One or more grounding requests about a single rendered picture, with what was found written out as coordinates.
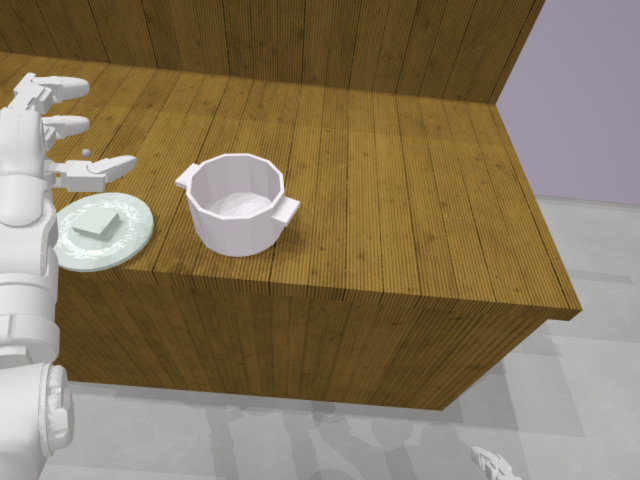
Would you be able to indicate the right robot hand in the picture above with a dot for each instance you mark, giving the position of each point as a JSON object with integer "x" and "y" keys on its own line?
{"x": 495, "y": 467}

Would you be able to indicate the lid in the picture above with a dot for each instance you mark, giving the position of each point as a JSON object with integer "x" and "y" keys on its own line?
{"x": 83, "y": 253}

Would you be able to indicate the robot left forearm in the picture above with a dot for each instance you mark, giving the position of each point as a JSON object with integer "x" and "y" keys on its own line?
{"x": 28, "y": 272}

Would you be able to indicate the knob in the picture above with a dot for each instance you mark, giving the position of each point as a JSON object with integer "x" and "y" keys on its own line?
{"x": 96, "y": 222}

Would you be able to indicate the pot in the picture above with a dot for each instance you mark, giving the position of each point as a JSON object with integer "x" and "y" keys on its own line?
{"x": 237, "y": 203}

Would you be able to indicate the table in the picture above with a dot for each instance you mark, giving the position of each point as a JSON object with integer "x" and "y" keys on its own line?
{"x": 419, "y": 256}

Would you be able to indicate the robot left upper arm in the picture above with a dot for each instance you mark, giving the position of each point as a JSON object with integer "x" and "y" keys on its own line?
{"x": 36, "y": 418}

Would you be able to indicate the left robot hand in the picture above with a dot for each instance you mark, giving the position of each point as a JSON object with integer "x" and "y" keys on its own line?
{"x": 25, "y": 137}

